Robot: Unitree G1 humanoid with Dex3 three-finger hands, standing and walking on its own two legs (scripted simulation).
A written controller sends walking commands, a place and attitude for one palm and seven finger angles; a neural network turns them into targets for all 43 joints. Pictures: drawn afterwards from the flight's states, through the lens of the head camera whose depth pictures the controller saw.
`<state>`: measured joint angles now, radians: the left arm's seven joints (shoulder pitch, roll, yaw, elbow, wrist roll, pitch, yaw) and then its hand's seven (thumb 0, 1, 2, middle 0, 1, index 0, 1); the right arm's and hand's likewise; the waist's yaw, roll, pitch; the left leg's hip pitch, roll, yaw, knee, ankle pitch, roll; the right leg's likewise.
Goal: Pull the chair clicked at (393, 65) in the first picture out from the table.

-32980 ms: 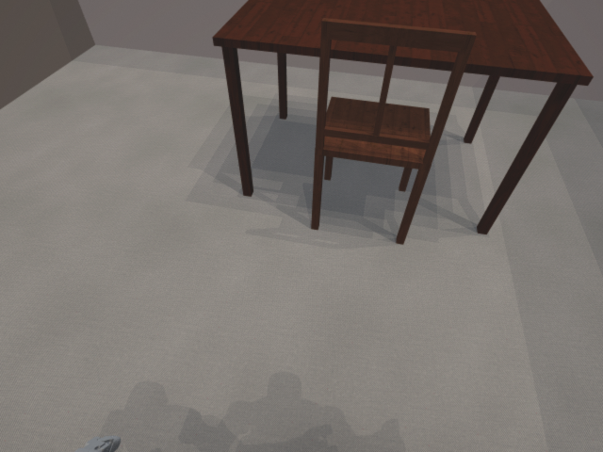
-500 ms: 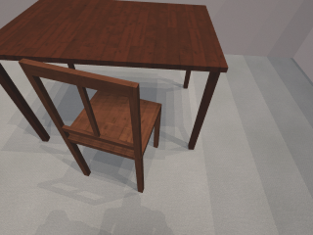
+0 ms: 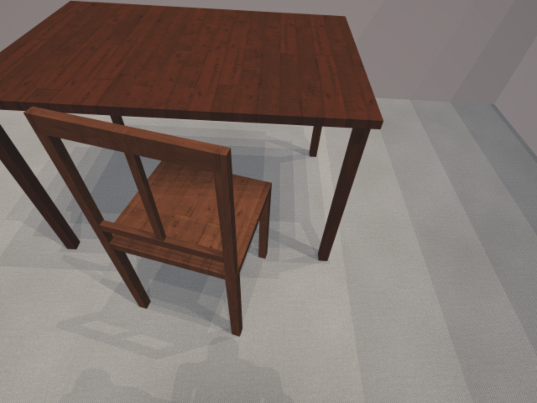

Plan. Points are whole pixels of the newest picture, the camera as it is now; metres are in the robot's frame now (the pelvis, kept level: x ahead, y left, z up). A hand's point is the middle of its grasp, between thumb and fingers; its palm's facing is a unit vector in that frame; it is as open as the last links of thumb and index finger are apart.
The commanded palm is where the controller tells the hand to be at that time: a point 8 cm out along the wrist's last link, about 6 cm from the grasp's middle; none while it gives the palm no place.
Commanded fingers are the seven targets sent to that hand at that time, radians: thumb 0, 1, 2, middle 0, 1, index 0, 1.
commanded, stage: look again from close up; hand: left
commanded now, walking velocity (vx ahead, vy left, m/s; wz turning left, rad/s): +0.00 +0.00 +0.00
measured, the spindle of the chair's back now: (148, 200) +0.54 +0.31 -0.09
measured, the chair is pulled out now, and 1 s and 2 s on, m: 0.16 0.16 0.16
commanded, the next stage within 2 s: none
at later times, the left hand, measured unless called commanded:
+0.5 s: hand out of the picture +0.01 +0.17 -0.18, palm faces -0.01 -0.98 -0.18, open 7.4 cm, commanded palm none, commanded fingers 0.00 0.90 0.90 -0.20 -0.30 -0.20 -0.30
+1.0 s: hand out of the picture +0.01 +0.16 -0.17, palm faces +0.00 -0.98 -0.18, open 7.4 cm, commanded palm none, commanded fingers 0.00 0.90 0.90 -0.20 -0.30 -0.20 -0.30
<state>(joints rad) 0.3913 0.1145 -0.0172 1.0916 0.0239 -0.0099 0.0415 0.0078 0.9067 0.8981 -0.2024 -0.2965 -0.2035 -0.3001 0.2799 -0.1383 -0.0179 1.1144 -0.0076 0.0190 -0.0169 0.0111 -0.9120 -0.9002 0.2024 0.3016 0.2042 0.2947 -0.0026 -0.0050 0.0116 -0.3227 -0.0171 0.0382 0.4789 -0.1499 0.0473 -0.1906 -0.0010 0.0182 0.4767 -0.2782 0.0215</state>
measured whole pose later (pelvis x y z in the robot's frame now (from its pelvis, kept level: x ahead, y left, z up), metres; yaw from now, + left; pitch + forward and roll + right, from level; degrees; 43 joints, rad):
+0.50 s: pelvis +0.02 +0.00 +0.00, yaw -1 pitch -1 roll +0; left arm 0.33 0.15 -0.02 1.09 0.02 -0.01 0.04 0.01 0.91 0.90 -0.20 -0.30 -0.20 -0.30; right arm 0.25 -0.15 -0.01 1.13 0.00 0.00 -0.02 0.01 -0.91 -0.90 0.20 0.30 0.20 0.29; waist -0.01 -0.01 0.03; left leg -0.26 -0.03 0.05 0.44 -0.17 0.05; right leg -0.13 -0.02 0.03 0.43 -0.29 0.03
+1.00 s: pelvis +0.04 +0.00 +0.01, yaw -1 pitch -1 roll +0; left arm 0.34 0.14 -0.02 1.12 0.02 -0.01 0.04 0.01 0.91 0.90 -0.20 -0.30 -0.20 -0.30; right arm 0.25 -0.16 0.00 1.14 0.00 0.00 -0.02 0.01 -0.91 -0.90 0.20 0.30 0.20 0.29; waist 0.00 -0.01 0.02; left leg -0.22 -0.03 0.05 0.41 -0.17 0.05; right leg -0.09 -0.02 0.03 0.40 -0.29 0.03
